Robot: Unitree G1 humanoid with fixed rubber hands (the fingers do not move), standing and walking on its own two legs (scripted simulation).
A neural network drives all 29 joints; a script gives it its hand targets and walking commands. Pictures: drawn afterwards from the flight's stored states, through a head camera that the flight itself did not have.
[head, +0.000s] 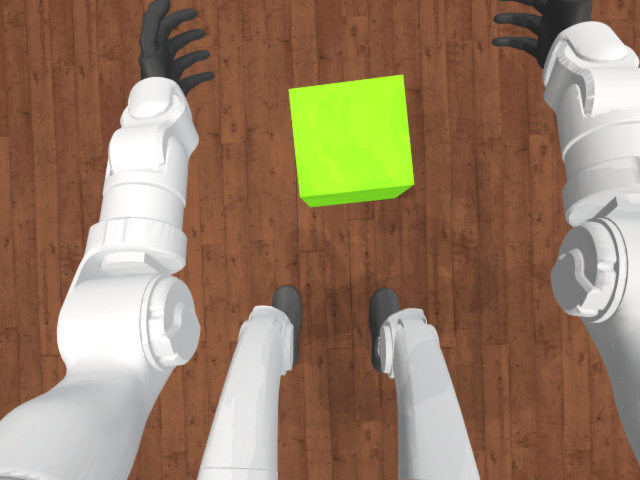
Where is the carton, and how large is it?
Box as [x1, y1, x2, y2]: [289, 75, 413, 206]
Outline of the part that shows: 402,75 289,89 300,197 308,205 318,206 392,198 397,196 413,184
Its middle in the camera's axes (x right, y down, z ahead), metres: +0.07 -0.19 +0.83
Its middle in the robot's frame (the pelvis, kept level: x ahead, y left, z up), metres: +0.55 -0.01 -0.52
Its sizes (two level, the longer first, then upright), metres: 0.210 0.200 0.250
